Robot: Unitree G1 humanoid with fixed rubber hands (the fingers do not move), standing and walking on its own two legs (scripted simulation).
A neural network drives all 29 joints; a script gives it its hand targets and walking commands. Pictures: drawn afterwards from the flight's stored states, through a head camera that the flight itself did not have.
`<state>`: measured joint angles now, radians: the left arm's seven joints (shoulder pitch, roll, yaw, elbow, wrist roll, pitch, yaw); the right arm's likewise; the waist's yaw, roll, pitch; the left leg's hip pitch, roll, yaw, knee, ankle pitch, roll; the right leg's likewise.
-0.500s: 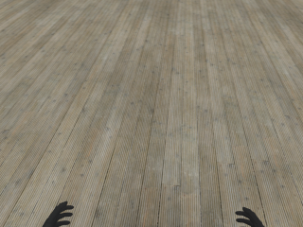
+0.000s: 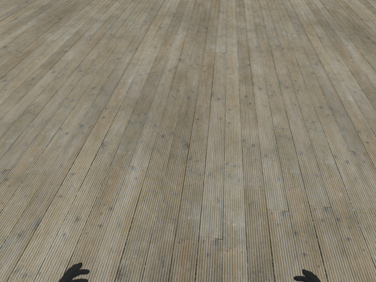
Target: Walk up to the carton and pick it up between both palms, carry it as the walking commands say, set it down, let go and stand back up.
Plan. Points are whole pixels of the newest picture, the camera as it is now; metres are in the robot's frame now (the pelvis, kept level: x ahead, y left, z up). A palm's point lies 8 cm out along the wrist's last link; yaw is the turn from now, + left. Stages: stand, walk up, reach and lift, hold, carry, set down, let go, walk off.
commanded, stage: stand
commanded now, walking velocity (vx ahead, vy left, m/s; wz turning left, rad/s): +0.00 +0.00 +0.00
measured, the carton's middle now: out of the picture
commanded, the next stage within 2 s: walk up in 0.50 s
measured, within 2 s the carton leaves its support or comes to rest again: neither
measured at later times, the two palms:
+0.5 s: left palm out of the picture +0.08 +0.28 -0.11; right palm out of the picture +0.07 -0.28 -0.11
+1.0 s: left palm out of the picture +0.04 +0.23 -0.14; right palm out of the picture +0.03 -0.30 -0.15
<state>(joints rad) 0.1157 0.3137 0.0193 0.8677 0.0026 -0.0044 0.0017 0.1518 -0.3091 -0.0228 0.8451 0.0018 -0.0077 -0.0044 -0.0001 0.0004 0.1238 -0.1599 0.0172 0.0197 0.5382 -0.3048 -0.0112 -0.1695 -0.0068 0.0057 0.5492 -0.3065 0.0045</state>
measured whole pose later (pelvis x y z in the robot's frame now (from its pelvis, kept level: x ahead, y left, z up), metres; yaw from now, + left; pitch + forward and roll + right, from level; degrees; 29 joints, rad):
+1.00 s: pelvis -0.03 -0.02 -0.01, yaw -9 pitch -1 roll +0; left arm 0.20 0.22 0.05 0.96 0.02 0.05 -0.01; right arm 0.08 -0.28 -0.05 0.92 -0.02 0.06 -0.03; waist 0.02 0.03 0.19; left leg -0.42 0.03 -0.01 0.98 -0.51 -0.03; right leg -0.36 0.04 0.00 0.67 -0.28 -0.06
